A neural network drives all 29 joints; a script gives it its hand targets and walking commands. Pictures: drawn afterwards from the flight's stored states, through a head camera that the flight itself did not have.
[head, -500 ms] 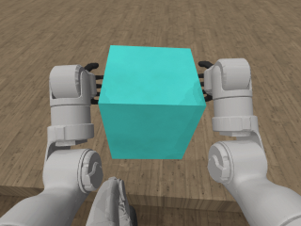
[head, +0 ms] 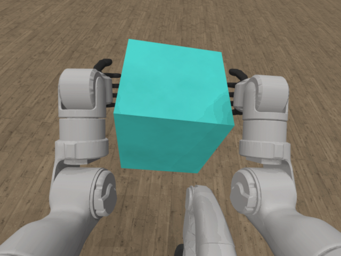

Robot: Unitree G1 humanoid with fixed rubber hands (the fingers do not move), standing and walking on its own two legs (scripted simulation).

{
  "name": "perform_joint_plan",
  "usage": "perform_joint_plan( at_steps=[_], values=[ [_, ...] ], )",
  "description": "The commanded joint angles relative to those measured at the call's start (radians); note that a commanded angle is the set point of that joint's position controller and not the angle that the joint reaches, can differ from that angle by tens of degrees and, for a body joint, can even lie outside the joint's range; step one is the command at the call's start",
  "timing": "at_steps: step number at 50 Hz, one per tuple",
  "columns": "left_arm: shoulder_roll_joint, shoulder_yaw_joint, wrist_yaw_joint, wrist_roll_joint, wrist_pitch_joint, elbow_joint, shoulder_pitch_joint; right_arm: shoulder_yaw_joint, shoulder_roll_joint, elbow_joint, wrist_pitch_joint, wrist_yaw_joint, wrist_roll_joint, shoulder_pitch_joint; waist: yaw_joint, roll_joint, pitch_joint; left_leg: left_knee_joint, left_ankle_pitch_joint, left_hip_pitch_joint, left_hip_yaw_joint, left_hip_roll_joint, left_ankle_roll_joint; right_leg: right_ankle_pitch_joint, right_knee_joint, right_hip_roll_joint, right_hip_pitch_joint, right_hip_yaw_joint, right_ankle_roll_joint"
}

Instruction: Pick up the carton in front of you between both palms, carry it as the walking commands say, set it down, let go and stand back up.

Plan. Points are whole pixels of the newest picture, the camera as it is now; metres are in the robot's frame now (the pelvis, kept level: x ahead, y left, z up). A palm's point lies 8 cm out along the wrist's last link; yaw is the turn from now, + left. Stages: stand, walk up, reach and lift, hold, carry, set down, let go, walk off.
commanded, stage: carry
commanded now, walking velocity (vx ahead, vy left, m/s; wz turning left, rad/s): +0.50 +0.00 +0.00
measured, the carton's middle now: (167, 114) +0.41 +0.00 +0.11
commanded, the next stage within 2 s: none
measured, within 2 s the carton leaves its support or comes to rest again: neither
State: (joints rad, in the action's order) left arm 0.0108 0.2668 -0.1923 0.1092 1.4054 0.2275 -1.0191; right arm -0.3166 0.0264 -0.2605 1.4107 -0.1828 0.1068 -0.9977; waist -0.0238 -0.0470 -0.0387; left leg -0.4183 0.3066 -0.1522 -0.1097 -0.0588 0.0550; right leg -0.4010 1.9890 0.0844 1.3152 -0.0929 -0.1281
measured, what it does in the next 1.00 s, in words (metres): climbs: right foot 0.16 m higher, then left foot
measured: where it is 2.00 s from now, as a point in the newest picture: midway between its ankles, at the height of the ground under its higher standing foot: (152, 109)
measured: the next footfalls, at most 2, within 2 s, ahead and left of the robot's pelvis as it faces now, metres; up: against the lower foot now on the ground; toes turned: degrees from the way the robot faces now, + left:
right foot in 0.16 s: +0.33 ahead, -0.10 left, +0.16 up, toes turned -6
left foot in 0.66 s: +0.59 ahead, +0.10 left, +0.16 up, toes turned +6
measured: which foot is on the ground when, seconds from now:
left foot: down 0.00-0.16, up 0.18-0.64, down 0.66-1.00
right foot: up 0.00-0.14, down 0.16-0.68, up 0.70-1.00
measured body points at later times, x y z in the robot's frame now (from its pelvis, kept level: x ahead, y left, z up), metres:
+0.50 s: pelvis +0.30 -0.02 +0.14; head +0.35 -0.03 +0.59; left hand +0.69 +0.15 +0.31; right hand +0.73 -0.14 +0.30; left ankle +0.40 +0.12 -0.50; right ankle +0.29 -0.10 -0.58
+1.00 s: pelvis +0.60 +0.01 +0.17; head +0.63 +0.03 +0.62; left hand +0.98 +0.16 +0.27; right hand +0.99 -0.13 +0.29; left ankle +0.55 +0.10 -0.58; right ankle +0.71 -0.14 -0.54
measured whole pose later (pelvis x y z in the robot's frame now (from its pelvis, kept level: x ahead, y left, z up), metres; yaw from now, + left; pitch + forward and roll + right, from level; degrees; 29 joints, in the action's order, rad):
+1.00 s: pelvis +0.60 +0.01 +0.17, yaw -1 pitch +5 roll -1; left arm -0.02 0.29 -0.24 0.14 1.37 0.38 -0.90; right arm -0.37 -0.07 -0.41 1.32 -0.27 0.17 -0.93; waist 0.01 -0.03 -0.05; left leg -0.28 0.21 -0.17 -0.12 -0.02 0.04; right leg -0.13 0.63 0.08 0.61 -0.08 0.01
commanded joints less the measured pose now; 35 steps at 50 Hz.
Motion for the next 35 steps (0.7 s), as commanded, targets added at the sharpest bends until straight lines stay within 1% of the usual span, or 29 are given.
perform_joint_plan(
  at_steps=[1,2,3,4,5,6,7,8,9,10,11,12,13,14,15,16,17,18,19,20,22,27,29,30,31,32,33,34,35],
  values=[
    [-1.129,-0.458,0.243,-0.479,-0.003,0.059,-0.763,0.390,-1.008,0.005,-0.011,0.338,-0.476,-0.816,-0.006,0.260,-0.293,0.321,-0.352,0.160,0.108,-0.117,0.170,0.000,-0.326,-0.009,-0.129,-0.136,-0.010],
    [-1.144,-0.450,0.242,-0.484,-0.002,0.082,-0.756,0.363,-1.000,-0.030,-0.009,0.341,-0.471,-0.791,-0.007,0.279,-0.295,0.313,-0.565,0.192,0.070,-0.126,0.167,0.031,-0.380,-0.010,-0.163,-0.144,-0.024],
    [-1.152,-0.427,0.241,-0.485,-0.004,0.117,-0.734,0.339,-0.998,-0.062,-0.008,0.344,-0.465,-0.777,0.008,0.266,-0.315,0.272,-0.812,0.230,0.021,-0.127,0.149,0.051,-0.486,-0.026,-0.227,-0.167,-0.041],
    [-1.163,-0.400,0.240,-0.484,-0.007,0.149,-0.702,0.321,-1.013,-0.094,-0.010,0.346,-0.463,-0.778,0.028,0.258,-0.357,0.198,-1.192,0.216,-0.055,-0.117,0.126,0.078,-0.640,-0.074,-0.382,-0.210,-0.060],
    [-1.172,-0.381,0.243,-0.482,-0.010,0.160,-0.706,0.301,-1.012,-0.121,-0.018,0.345,-0.448,-0.768,0.051,0.320,-0.405,0.126,-1.548,0.218,-0.065,-0.141,0.120,0.079,-0.748,-0.123,-0.527,-0.238,-0.066],
    [-1.179,-0.366,0.248,-0.487,-0.015,0.167,-0.709,0.282,-1.011,-0.125,-0.027,0.343,-0.429,-0.771,0.100,0.386,-0.462,0.009,-1.788,0.256,-0.069,-0.176,0.092,0.026,-0.806,-0.154,-0.639,-0.237,-0.066],
    [-1.182,-0.356,0.256,-0.499,-0.027,0.153,-0.728,0.272,-1.016,-0.116,-0.038,0.341,-0.408,-0.761,0.150,0.413,-0.547,-0.197,-1.894,0.258,-0.056,-0.176,0.073,-0.013,-0.945,-0.198,-0.822,-0.197,-0.061],
    [-1.221,-0.366,0.266,-0.519,-0.041,0.127,-0.749,0.272,-1.019,-0.098,-0.046,0.337,-0.402,-0.775,0.207,0.338,-0.629,-0.468,-1.654,0.136,-0.028,-0.156,0.044,-0.022,-1.100,-0.186,-1.060,-0.032,-0.064],
    [-1.216,-0.382,0.274,-0.527,-0.060,0.068,-0.783,0.275,-1.051,-0.061,-0.060,0.336,-0.403,-0.771,0.184,0.009,-0.701,-0.867,-0.889,-0.214,0.033,0.019,-0.019,-0.118,-1.400,0.070,-1.280,0.585,-0.204],
    [-1.247,-0.393,0.284,-0.549,-0.073,0.060,-0.783,0.292,-1.029,-0.027,-0.067,0.329,-0.398,-0.784,0.175,-0.250,-0.714,-1.281,-0.158,-0.419,0.190,0.183,-0.047,0.209,-1.596,0.181,-1.329,0.973,-0.318],
    [-1.263,-0.399,0.295,-0.573,-0.078,0.029,-0.800,0.298,-1.049,-0.018,-0.074,0.315,-0.401,-0.814,0.149,-0.118,-0.725,-1.495,-0.104,-0.526,0.332,0.153,-0.006,0.191,-1.513,0.167,-1.369,0.866,-0.292],
    [-1.272,-0.429,0.306,-0.592,-0.094,-0.026,-0.840,0.298,-1.037,0.024,-0.083,0.306,-0.396,-0.814,0.138,-0.009,-0.664,-1.525,-0.071,-0.612,0.315,0.118,0.013,0.173,-1.467,0.158,-1.329,0.770,-0.240],
    [-1.311,-0.461,0.312,-0.626,-0.102,-0.074,-0.890,0.313,-1.036,0.056,-0.085,0.296,-0.397,-0.819,0.106,0.014,-0.583,-1.482,-0.010,-0.685,0.286,0.073,0.029,0.148,-1.462,0.158,-1.288,0.680,-0.196],
    [-1.312,-0.472,0.316,-0.636,-0.106,-0.111,-0.916,0.330,-1.029,0.095,-0.086,0.284,-0.397,-0.829,0.088,0.010,-0.539,-1.471,-0.042,-0.715,0.265,0.056,0.037,0.140,-1.469,0.166,-1.262,0.615,-0.168],
    [-1.322,-0.474,0.316,-0.634,-0.102,-0.113,-0.913,0.343,-1.022,0.125,-0.083,0.273,-0.397,-0.850,0.090,0.019,-0.518,-1.417,-0.028,-0.749,0.257,0.046,0.038,0.132,-1.445,0.140,-1.311,0.536,-0.141],
    [-1.317,-0.474,0.313,-0.628,-0.100,-0.117,-0.881,0.371,-1.025,0.142,-0.078,0.267,-0.408,-0.842,0.122,0.015,-0.506,-1.377,0.030,-0.789,0.230,0.045,0.038,0.145,-1.427,0.128,-1.367,0.500,-0.124],
    [-1.309,-0.462,0.308,-0.622,-0.095,-0.119,-0.859,0.399,-1.048,0.151,-0.078,0.264,-0.421,-0.835,0.122,0.042,-0.508,-1.233,0.119,-0.777,0.181,0.041,0.032,0.281,-1.457,0.141,-1.384,0.478,-0.135],
    [-1.307,-0.460,0.302,-0.610,-0.090,-0.122,-0.846,0.413,-1.054,0.161,-0.078,0.260,-0.423,-0.826,0.125,0.037,-0.513,-1.087,0.187,-0.794,0.189,0.030,0.029,0.324,-1.450,0.144,-1.424,0.444,-0.124],
    [-1.299,-0.456,0.297,-0.601,-0.084,-0.122,-0.831,0.428,-1.055,0.155,-0.073,0.255,-0.421,-0.806,0.130,0.018,-0.535,-0.984,0.145,-0.767,0.153,0.023,0.024,0.445,-1.455,0.146,-1.447,0.399,-0.122],
    [-1.278,-0.451,0.292,-0.588,-0.078,-0.123,-0.819,0.444,-1.069,0.144,-0.067,0.252,-0.427,-0.786,0.128,-0.028,-0.547,-0.941,0.108,-0.779,0.143,0.014,0.017,0.543,-1.457,0.162,-1.467,0.378,-0.127],
    [-1.240,-0.434,0.285,-0.563,-0.061,-0.122,-0.796,0.458,-1.086,0.132,-0.051,0.246,-0.435,-0.772,0.125,-0.097,-0.560,-0.785,0.034,-0.803,0.120,-0.005,-0.001,0.633,-1.471,0.151,-1.526,0.297,-0.121],
    [-1.143,-0.394,0.294,-0.499,-0.022,-0.046,-0.767,0.458,-1.091,0.049,-0.014,0.243,-0.440,-0.767,0.113,-0.150,-0.503,-0.340,-0.189,-0.558,-0.002,0.034,-0.011,0.690,-1.511,0.078,-1.421,0.106,-0.054],
    [-1.109,-0.371,0.300,-0.481,-0.015,-0.002,-0.763,0.449,-1.096,-0.012,-0.005,0.256,-0.448,-0.778,0.117,-0.150,-0.465,-0.190,-0.239,-0.452,-0.066,0.077,-0.008,0.796,-1.477,0.063,-1.409,0.056,-0.025],
    [-1.091,-0.359,0.300,-0.475,-0.014,0.013,-0.765,0.435,-1.101,-0.048,-0.003,0.265,-0.454,-0.784,0.101,-0.154,-0.461,-0.125,-0.265,-0.376,-0.089,0.104,0.001,0.913,-1.432,0.066,-1.407,0.046,-0.007],
    [-1.075,-0.342,0.300,-0.472,-0.012,0.029,-0.778,0.414,-1.103,-0.091,-0.002,0.273,-0.456,-0.775,0.057,-0.135,-0.484,-0.029,-0.308,-0.237,-0.105,0.127,0.009,0.957,-1.334,0.057,-1.380,0.014,0.024],
    [-1.066,-0.331,0.300,-0.468,-0.011,0.047,-0.788,0.390,-1.102,-0.126,-0.004,0.282,-0.460,-0.766,0.005,-0.090,-0.521,0.015,-0.367,-0.033,-0.089,0.093,0.017,0.845,-1.210,0.044,-1.280,-0.011,0.058],
    [-1.050,-0.317,0.300,-0.459,-0.010,0.070,-0.793,0.359,-1.097,-0.156,-0.006,0.290,-0.465,-0.752,-0.025,-0.026,-0.558,-0.041,-0.338,0.178,0.115,-0.065,0.031,0.526,-1.080,0.041,-1.082,0.012,0.094],
    [-1.077,-0.300,0.299,-0.461,-0.007,0.097,-0.830,0.323,-1.058,-0.181,-0.011,0.290,-0.450,-0.777,-0.018,0.258,-0.651,-0.071,-0.485,0.449,0.538,-0.321,0.183,0.115,-0.853,-0.070,-0.785,0.037,0.138],
    [-1.065,-0.286,0.294,-0.450,-0.008,0.092,-0.855,0.305,-1.067,-0.202,-0.017,0.295,-0.454,-0.764,-0.024,0.327,-0.605,0.029,-0.419,0.472,0.701,-0.329,0.249,-0.122,-0.699,-0.147,-0.590,0.075,0.136]
  ],
)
